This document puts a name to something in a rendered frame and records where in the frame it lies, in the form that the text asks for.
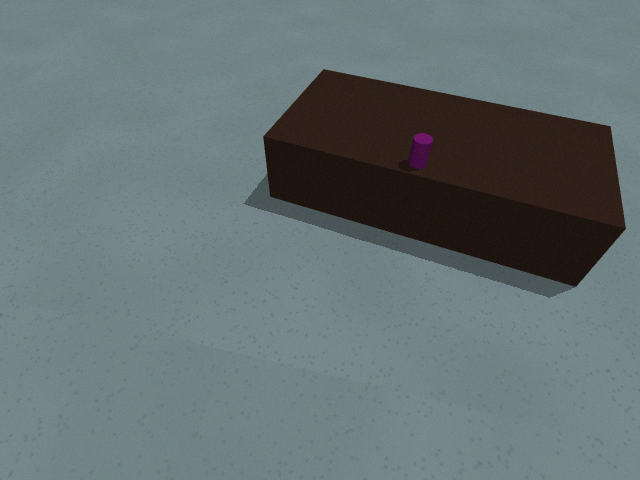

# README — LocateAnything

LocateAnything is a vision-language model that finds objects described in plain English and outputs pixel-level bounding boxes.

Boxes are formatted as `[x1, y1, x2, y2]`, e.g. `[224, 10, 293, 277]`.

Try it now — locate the can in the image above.
[408, 133, 433, 169]

